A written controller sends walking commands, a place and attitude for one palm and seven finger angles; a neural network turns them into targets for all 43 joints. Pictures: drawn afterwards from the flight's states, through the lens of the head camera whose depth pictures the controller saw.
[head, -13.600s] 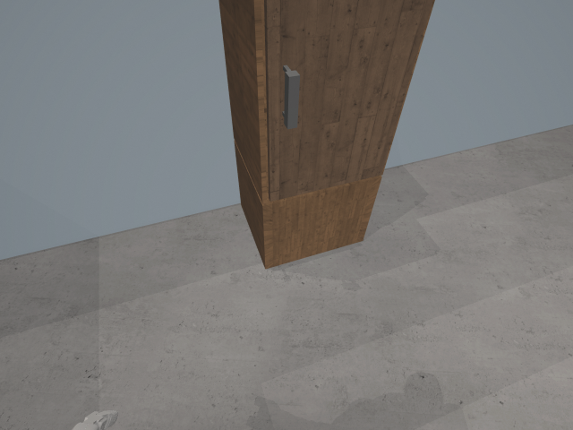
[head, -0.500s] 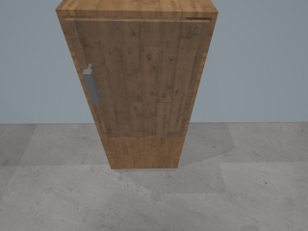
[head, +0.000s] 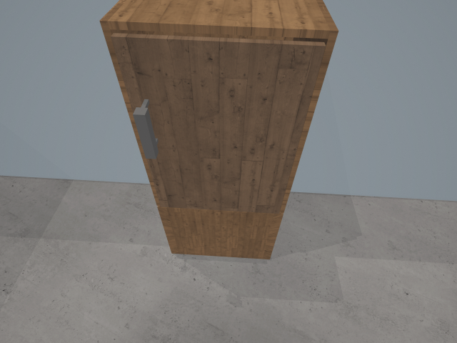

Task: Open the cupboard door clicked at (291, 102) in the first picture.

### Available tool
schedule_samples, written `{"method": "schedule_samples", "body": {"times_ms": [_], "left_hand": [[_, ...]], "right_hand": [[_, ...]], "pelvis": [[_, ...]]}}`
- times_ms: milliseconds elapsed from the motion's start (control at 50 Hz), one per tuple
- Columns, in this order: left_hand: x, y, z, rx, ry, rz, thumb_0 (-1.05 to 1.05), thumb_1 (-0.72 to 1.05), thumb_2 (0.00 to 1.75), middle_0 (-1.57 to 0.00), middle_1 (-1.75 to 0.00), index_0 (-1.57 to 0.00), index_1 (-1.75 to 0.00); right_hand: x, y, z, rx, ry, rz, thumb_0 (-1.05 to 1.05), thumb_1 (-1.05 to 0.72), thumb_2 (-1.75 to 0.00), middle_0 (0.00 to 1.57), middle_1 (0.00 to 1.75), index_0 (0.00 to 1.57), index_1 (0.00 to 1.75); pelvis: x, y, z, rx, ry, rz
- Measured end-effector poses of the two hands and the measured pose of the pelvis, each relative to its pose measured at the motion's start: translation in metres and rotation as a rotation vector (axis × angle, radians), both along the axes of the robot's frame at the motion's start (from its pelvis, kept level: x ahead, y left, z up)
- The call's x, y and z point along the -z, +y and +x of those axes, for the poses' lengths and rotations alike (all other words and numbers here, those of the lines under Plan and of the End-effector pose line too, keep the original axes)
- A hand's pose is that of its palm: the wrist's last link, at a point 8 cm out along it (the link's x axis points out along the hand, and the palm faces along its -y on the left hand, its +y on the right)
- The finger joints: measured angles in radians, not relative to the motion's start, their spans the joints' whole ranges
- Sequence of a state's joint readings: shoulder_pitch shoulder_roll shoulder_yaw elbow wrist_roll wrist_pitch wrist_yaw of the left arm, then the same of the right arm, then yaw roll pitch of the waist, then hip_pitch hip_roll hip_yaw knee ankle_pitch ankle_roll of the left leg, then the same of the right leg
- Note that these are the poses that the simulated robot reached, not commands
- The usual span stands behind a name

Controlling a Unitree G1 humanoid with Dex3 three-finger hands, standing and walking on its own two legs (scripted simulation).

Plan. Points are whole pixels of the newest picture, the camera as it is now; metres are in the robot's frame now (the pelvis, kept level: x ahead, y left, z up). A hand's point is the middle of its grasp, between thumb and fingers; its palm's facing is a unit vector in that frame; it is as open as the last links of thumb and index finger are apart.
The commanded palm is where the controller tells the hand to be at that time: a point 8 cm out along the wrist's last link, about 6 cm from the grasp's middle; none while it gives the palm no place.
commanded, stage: look again from close up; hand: left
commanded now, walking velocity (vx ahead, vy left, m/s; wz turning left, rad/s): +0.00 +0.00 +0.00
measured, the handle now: (149, 129) +0.57 +0.24 +0.03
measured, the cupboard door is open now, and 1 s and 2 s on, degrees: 0 0 0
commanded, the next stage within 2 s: shuffle to correct the standing spot in 0.54 s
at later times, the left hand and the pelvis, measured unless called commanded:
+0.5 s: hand out of the picture -0.02 +0.23 -0.18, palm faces +0.03 -0.98 -0.21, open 7.4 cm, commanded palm none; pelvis -0.04 +0.04 -0.01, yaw +0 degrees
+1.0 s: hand out of the picture -0.06 +0.19 -0.19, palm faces +0.07 -0.99 -0.12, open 7.4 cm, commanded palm none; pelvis -0.01 +0.04 -0.01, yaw +1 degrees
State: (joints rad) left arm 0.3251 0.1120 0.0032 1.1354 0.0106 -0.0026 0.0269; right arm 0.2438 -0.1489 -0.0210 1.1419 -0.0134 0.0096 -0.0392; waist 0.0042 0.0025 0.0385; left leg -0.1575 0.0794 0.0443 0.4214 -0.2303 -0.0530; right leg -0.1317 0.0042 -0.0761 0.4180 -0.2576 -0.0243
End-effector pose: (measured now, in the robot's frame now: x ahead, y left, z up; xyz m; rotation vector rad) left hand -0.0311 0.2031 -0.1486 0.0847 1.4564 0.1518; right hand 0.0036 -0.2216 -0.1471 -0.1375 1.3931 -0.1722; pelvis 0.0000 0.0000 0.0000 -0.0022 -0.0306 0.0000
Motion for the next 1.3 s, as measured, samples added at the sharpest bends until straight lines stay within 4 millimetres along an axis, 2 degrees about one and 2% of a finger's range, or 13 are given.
{"method": "schedule_samples", "body": {"times_ms": [140, 280, 400, 520, 640, 800, 900, 980, 1040, 1140, 1300], "left_hand": [[0.003, -0.001, -0.008, 0.013, 0.002, -0.008, 0.0, 0.91, 0.9, -0.2, -0.3, -0.2, -0.3], [0.009, 0.029, -0.001, 0.028, -0.066, 0.014, 0.0, 0.9, 0.9, -0.2, -0.3, -0.2, -0.3], [0.007, 0.057, 0.011, 0.045, -0.143, 0.043, 0.0, 0.91, 0.9, -0.2, -0.3, -0.2, -0.3], [0.002, 0.075, 0.005, 0.053, -0.151, 0.068, 0.0, 0.91, 0.9, -0.2, -0.3, -0.2, -0.3], [0.0, 0.076, -0.014, 0.042, -0.108, 0.071, 0.0, 0.91, 0.9, -0.19, -0.3, -0.2, -0.3], [0.005, 0.058, -0.038, 0.011, -0.044, 0.032, 0.0, 0.91, 0.9, -0.19, -0.3, -0.2, -0.3], [0.014, 0.047, -0.044, -0.02, -0.014, -0.009, 0.0, 0.91, 0.9, -0.2, -0.3, -0.2, -0.3], [0.018, 0.042, -0.038, -0.026, 0.013, -0.032, 0.0, 0.91, 0.9, -0.2, -0.3, -0.2, -0.3], [0.017, 0.04, -0.025, -0.014, 0.017, -0.031, 0.0, 0.91, 0.9, -0.2, -0.3, -0.2, -0.3], [0.012, 0.037, 0.01, -0.022, -0.033, -0.002, 0.0, 0.91, 0.9, -0.2, -0.3, -0.2, -0.3], [0.012, 0.035, 0.047, -0.038, -0.042, 0.002, 0.0, 0.91, 0.9, -0.2, -0.3, -0.2, -0.3]], "right_hand": [[-0.001, 0.002, 0.005, -0.012, -0.024, -0.012, 0.01, -0.92, -0.89, 0.2, 0.29, 0.19, 0.3], [-0.001, 0.018, 0.006, -0.015, -0.121, -0.026, 0.0, -0.93, -0.89, 0.2, 0.29, 0.19, 0.3], [-0.003, 0.031, -0.008, -0.026, -0.133, -0.023, 0.01, -0.94, -0.89, 0.2, 0.29, 0.2, 0.3], [-0.003, 0.04, -0.03, -0.031, -0.095, -0.008, 0.0, -0.93, -0.89, 0.2, 0.29, 0.2, 0.3], [-0.002, 0.041, -0.046, -0.03, -0.052, 0.004, 0.0, -0.91, -0.89, 0.2, 0.29, 0.2, 0.3], [-0.001, 0.037, -0.049, -0.033, -0.018, 0.005, 0.0, -0.91, -0.89, 0.2, 0.29, 0.2, 0.3], [0.001, 0.037, -0.042, -0.037, -0.009, -0.005, 0.0, -0.91, -0.89, 0.2, 0.29, 0.2, 0.3], [0.002, 0.041, -0.032, -0.024, -0.009, -0.007, 0.0, -0.91, -0.89, 0.2, 0.29, 0.2, 0.3], [0.003, 0.043, -0.024, -0.008, -0.008, 0.004, 0.0, -0.91, -0.89, 0.2, 0.29, 0.2, 0.3], [0.01, 0.044, -0.007, -0.01, 0.02, 0.034, 0.0, -0.91, -0.89, 0.2, 0.29, 0.2, 0.3], [0.001, 0.036, 0.049, -0.035, -0.018, -0.023, 0.02, -0.93, -0.89, 0.2, 0.29, 0.2, 0.3]], "pelvis": [[0.002, 0.007, -0.005, 0.007, 0.007, -0.017], [0.007, 0.025, -0.015, 0.0, -0.017, -0.009], [0.008, 0.037, -0.028, -0.003, -0.022, -0.005], [0.006, 0.043, -0.038, -0.009, -0.007, -0.001], [0.005, 0.043, -0.042, -0.012, 0.002, 0.0], [0.006, 0.038, -0.035, -0.016, 0.008, -0.002], [0.011, 0.039, -0.025, -0.02, 0.008, -0.006], [0.013, 0.041, -0.011, -0.016, 0.012, -0.004], [0.014, 0.039, 0.001, -0.013, 0.024, 0.002], [0.015, 0.032, 0.023, -0.021, 0.036, -0.004], [0.009, 0.035, 0.045, -0.036, 0.032, -0.003]]}}
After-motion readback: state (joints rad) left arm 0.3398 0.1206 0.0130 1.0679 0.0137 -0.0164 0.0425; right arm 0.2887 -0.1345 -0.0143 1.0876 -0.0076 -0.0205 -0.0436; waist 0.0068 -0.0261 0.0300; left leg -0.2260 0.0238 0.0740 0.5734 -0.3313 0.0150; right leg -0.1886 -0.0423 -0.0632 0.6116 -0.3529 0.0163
